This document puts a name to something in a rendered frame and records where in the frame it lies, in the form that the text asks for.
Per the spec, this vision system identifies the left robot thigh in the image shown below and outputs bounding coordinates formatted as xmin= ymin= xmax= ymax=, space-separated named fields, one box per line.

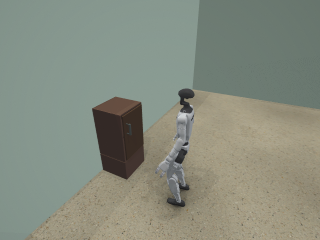
xmin=166 ymin=150 xmax=185 ymax=183

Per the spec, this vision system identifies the left robot foot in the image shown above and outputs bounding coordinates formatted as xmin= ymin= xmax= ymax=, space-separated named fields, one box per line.
xmin=167 ymin=198 xmax=185 ymax=207

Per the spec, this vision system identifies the robot left hand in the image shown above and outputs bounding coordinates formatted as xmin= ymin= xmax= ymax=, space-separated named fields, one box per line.
xmin=155 ymin=161 xmax=169 ymax=178

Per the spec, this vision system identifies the handle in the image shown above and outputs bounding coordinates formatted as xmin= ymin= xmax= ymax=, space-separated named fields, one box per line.
xmin=126 ymin=123 xmax=132 ymax=136

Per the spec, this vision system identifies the robot left forearm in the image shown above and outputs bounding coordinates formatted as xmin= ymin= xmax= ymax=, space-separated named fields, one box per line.
xmin=164 ymin=139 xmax=183 ymax=164

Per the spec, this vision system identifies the cupboard door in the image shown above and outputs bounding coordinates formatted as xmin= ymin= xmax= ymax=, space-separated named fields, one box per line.
xmin=121 ymin=104 xmax=144 ymax=160

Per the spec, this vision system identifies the left robot upper arm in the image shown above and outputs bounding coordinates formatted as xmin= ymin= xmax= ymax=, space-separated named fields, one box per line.
xmin=177 ymin=114 xmax=188 ymax=145

